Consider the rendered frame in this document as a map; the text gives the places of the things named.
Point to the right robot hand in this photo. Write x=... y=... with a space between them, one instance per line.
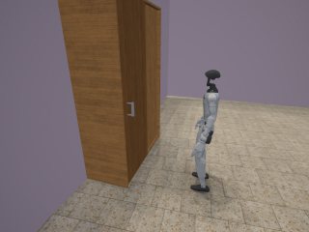
x=201 y=122

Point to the left robot hand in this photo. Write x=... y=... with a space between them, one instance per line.
x=199 y=147

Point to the left robot upper arm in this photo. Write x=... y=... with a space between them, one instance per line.
x=212 y=99

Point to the robot left forearm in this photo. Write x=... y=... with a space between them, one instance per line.
x=207 y=129

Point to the left robot shin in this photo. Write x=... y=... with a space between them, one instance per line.
x=201 y=172

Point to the wardrobe door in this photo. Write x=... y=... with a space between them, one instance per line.
x=132 y=44
x=151 y=72

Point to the right robot foot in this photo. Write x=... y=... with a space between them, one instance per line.
x=196 y=175

